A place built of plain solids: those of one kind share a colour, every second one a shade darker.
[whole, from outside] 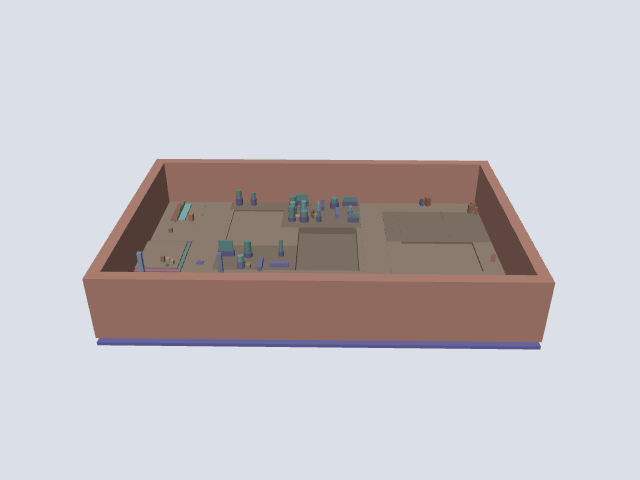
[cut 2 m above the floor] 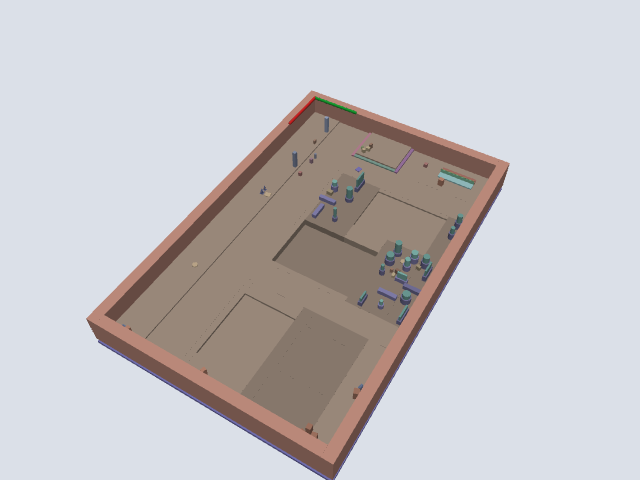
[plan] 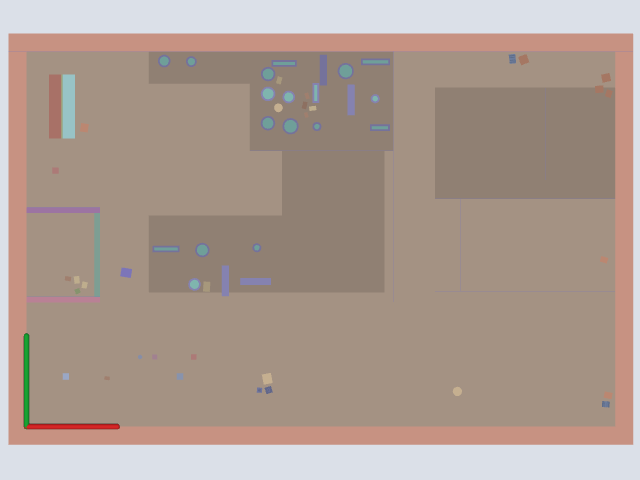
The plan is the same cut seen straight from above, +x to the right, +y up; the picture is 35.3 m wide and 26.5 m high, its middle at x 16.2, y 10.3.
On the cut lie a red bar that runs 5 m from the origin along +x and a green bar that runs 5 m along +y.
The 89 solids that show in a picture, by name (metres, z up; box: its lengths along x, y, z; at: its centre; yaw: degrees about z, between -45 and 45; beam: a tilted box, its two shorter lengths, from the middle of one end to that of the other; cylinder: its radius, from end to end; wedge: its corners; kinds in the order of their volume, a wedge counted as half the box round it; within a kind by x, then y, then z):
{
 "floor_1": {"box": [3.74, 4.63, 1.3], "at": [1.87, 9.47, -0.35]},
 "floor_2": {"box": [4.05, 2.4, 1.0], "at": [2.02, 13.3, -0.5]},
 "floor_3": {"box": [4.05, 6.2, 1.0], "at": [2.02, 17.6, -0.5]},
 "floor_4": {"box": [2.7, 13.85, 1.0], "at": [5.4, 13.78, -0.5]},
 "floor_5": {"box": [0.45, 7.28, 1.32], "at": [6.97, 15.29, -0.66]},
 "floor_6": {"box": [5.12, 7.28, 1.15], "at": [9.76, 15.29, -0.74]},
 "floor_7": {"box": [7.35, 4.25, 1.32], "at": [10.43, 9.53, -0.66]},
 "floor_8": {"box": [1.78, 3.57, 1.32], "at": [13.21, 13.44, -0.66]},
 "floor_9": {"box": [13.5, 0.55, 1.32], "at": [13.5, 7.12, -0.66]},
 "floor_10": {"box": [13.5, 1.77, 1.32], "at": [13.5, 19.82, -0.66]},
 "floor_11": {"box": [32.5, 3.15, 1.12], "at": [16.25, 1.57, -0.44]},
 "floor_12": {"box": [32.5, 3.7, 1.0], "at": [16.25, 5.0, -0.5]},
 "floor_13": {"box": [7.93, 3.71, 1.32], "at": [16.29, 17.07, -0.66]},
 "floor_14": {"box": [5.66, 7.82, 0.6], "at": [16.93, 11.31, -1.02]},
 "floor_15": {"box": [0.49, 7.82, 1.32], "at": [20.0, 11.31, -0.66]},
 "floor_16": {"box": [2.3, 13.85, 1.0], "at": [21.4, 13.78, -0.5]},
 "floor_17": {"box": [1.4, 5.12, 1.32], "at": [23.25, 10.01, -0.66]},
 "floor_18": {"box": [1.5, 5.12, 1.32], "at": [23.3, 16.16, -0.66]},
 "floor_19": {"box": [4.58, 5.12, 1.32], "at": [26.34, 16.16, -0.66]},
 "floor_20": {"box": [6.74, 5.12, 1.1], "at": [27.32, 10.01, -0.77]},
 "floor_21": {"box": [9.95, 0.6, 1.32], "at": [27.52, 7.15, -0.66]},
 "floor_22": {"box": [9.95, 1.03, 1.32], "at": [27.52, 13.09, -0.66]},
 "floor_23": {"box": [9.95, 1.98, 1.32], "at": [27.52, 19.71, -0.66]},
 "floor_24": {"box": [3.87, 5.12, 1.32], "at": [30.57, 16.16, -0.66]},
 "floor_25": {"box": [1.81, 5.12, 1.32], "at": [31.59, 10.01, -0.66]},
 "wall_1": {"box": [1.0, 20.7, 5.5], "at": [-0.5, 10.35, 1.75]},
 "wall_2": {"box": [34.5, 1.0, 5.5], "at": [16.25, -0.5, 1.75]},
 "wall_3": {"box": [34.5, 1.0, 5.5], "at": [16.25, 21.2, 1.75]},
 "wall_4": {"box": [1.0, 20.7, 5.5], "at": [33.0, 10.35, 1.75]},
 "floor_base_1": {"box": [34.5, 22.7, 0.3], "at": [16.25, 10.35, -1.57]},
 "piece_1": {"cylinder": 0.35, "from": [7.6, 20.18, 0.0], "to": [7.6, 20.18, 0.8]},
 "piece_2": {"box": [1.5, 0.37, 0.55], "at": [7.7, 9.8, 0.28]},
 "piece_3": {"cylinder": 0.3, "from": [9.1, 20.15, 0.0], "to": [9.1, 20.15, 0.7]},
 "piece_4": {"cylinder": 0.35, "from": [9.27, 7.85, 0.0], "to": [9.27, 7.85, 0.7]},
 "piece_5": {"cylinder": 0.4, "from": [9.7, 9.75, 0.0], "to": [9.7, 9.75, 0.45]},
 "piece_6": {"box": [0.4, 1.7, 0.43], "at": [10.97, 8.05, 0.21]},
 "piece_7": {"box": [1.7, 0.4, 0.43], "at": [12.65, 8.01, 0.21]},
 "piece_8": {"cylinder": 0.25, "from": [12.71, 9.87, 0.0], "to": [12.71, 9.87, 0.5]},
 "piece_9": {"cylinder": 0.4, "from": [13.33, 16.75, 0.0], "to": [13.33, 16.75, 0.4]},
 "piece_10": {"cylinder": 0.4, "from": [13.33, 18.37, 0.0], "to": [13.33, 18.37, 0.65]},
 "piece_11": {"cylinder": 0.4, "from": [13.34, 19.46, 0.0], "to": [13.34, 19.46, 0.7]},
 "piece_12": {"box": [1.4, 0.37, 0.6], "at": [14.22, 20.05, 0.3]},
 "piece_13": {"cylinder": 0.35, "from": [14.47, 18.19, 0.0], "to": [14.47, 18.19, 0.6]},
 "piece_14": {"cylinder": 0.45, "from": [14.57, 16.58, 0.0], "to": [14.57, 16.58, 0.65]},
 "piece_15": {"box": [0.37, 1.1, 0.45], "at": [15.97, 18.42, 0.23]},
 "piece_16": {"box": [0.4, 1.7, 0.43], "at": [16.39, 19.67, 0.21]},
 "piece_17": {"cylinder": 0.45, "from": [17.62, 19.62, 0.0], "to": [17.62, 19.62, 0.65]},
 "piece_18": {"box": [0.4, 1.7, 0.43], "at": [17.91, 18.04, 0.21]},
 "piece_19": {"cylinder": 0.25, "from": [19.25, 18.1, 0.0], "to": [19.25, 18.1, 0.45]},
 "piece_20": {"box": [1.6, 0.37, 0.5], "at": [19.27, 20.14, 0.25]},
 "piece_21": {"box": [1.1, 0.37, 0.5], "at": [19.51, 16.5, 0.25]},
 "plant_1": {"cylinder": 0.25, "from": [7.6, 20.18, 0.8], "to": [7.6, 20.18, 1.66]},
 "plant_2": {"box": [1.3, 0.17, 1.06], "at": [7.7, 9.8, 1.08]},
 "plant_3": {"cylinder": 0.2, "from": [9.1, 20.15, 0.7], "to": [9.1, 20.15, 1.41]},
 "plant_4": {"cylinder": 0.25, "from": [9.27, 7.85, 0.7], "to": [9.27, 7.85, 1.21]},
 "plant_5": {"cylinder": 0.3, "from": [9.7, 9.75, 0.45], "to": [9.7, 9.75, 1.61]},
 "plant_6": {"cylinder": 0.15, "from": [12.71, 9.87, 0.5], "to": [12.71, 9.87, 1.66]},
 "plant_7": {"cylinder": 0.3, "from": [13.33, 16.75, 0.4], "to": [13.33, 16.75, 1.56]},
 "plant_8": {"cylinder": 0.3, "from": [13.33, 18.37, 0.65], "to": [13.33, 18.37, 1.21]},
 "plant_9": {"cylinder": 0.3, "from": [13.34, 19.46, 0.7], "to": [13.34, 19.46, 1.36]},
 "plant_10": {"box": [1.2, 0.17, 0.71], "at": [14.22, 20.05, 0.95]},
 "plant_11": {"cylinder": 0.25, "from": [14.47, 18.19, 0.6], "to": [14.47, 18.19, 1.41]},
 "plant_12": {"cylinder": 0.35, "from": [14.57, 16.58, 0.65], "to": [14.57, 16.58, 1.16]},
 "plant_13": {"box": [0.17, 0.9, 0.71], "at": [15.97, 18.42, 0.81]},
 "plant_14": {"cylinder": 0.35, "from": [17.62, 19.62, 0.65], "to": [17.62, 19.62, 1.11]},
 "plant_15": {"box": [1.4, 0.17, 0.51], "at": [19.27, 20.14, 0.76]},
 "plant_16": {"box": [0.9, 0.17, 0.46], "at": [19.51, 16.5, 0.73]},
 "step_terE_tread_1": {"box": [0.31, 4.63, 1.15], "at": [3.89, 9.47, -0.42]},
 "step_terN_tread_1": {"box": [4.05, 0.31, 1.15], "at": [2.02, 11.95, -0.42]},
 "step_terS_tread_1": {"box": [4.05, 0.31, 1.15], "at": [2.02, 7.0, -0.42]},
 "column_a0a_1": {"box": [0.35, 0.35, 4.38], "at": [2.17, 2.77, 2.31]},
 "column_a0a_2": {"box": [0.35, 0.35, 4.38], "at": [8.47, 2.77, 2.31]},
 "bin_1": {"box": [0.43, 0.47, 0.74], "at": [3.19, 16.5, 0.37], "yaw": -8.0},
 "bin_2": {"box": [0.49, 0.49, 0.91], "at": [27.45, 20.26, 0.46], "yaw": 20.0},
 "bin_3": {"box": [0.46, 0.4, 0.88], "at": [31.62, 18.62, 0.44], "yaw": 4.5},
 "bin_4": {"box": [0.41, 0.32, 0.79], "at": [31.88, 9.21, 0.4], "yaw": -17.4},
 "bin_5": {"box": [0.48, 0.45, 0.82], "at": [32.0, 19.25, 0.41], "yaw": 12.4},
 "bin_6": {"box": [0.45, 0.35, 0.84], "at": [32.11, 1.73, 0.54], "yaw": -11.3},
 "bin_7": {"box": [0.33, 0.41, 0.76], "at": [32.15, 18.38, 0.38], "yaw": -17.9},
 "seat_1": {"box": [0.69, 3.54, 0.14], "at": [2.33, 17.67, 0.37]},
 "sr00a_seat_1": {"box": [0.69, 3.54, 0.14], "at": [1.58, 17.67, 0.37]},
 "bag_1": {"box": [0.3, 0.41, 0.42], "at": [2.77, 8.1, 0.51], "yaw": 5.7},
 "bag_2": {"box": [0.38, 0.56, 0.41], "at": [9.94, 7.72, 0.2], "yaw": -4.0},
 "hose_coil_1": {"box": [0.51, 0.57, 0.12], "at": [13.29, 2.64, 0.13], "yaw": 11.1},
 "hose_coil_2": {"cylinder": 0.24, "from": [13.91, 17.6, -0.05], "to": [13.91, 17.6, 0.08]},
 "hose_coil_3": {"cylinder": 0.26, "from": [23.79, 1.94, 0.07], "to": [23.79, 1.94, 0.2]},
 "edge_bag_1": {"box": [0.35, 0.35, 0.4], "at": [1.6, 14.13, 0.2]},
 "back_1": {"box": [0.03, 3.54, 0.37], "at": [2.0, 17.67, 0.62]},
 "inway_hose_coil_1": {"box": [0.59, 0.5, 0.12], "at": [5.5, 8.49, 0.01], "yaw": -8.8}
}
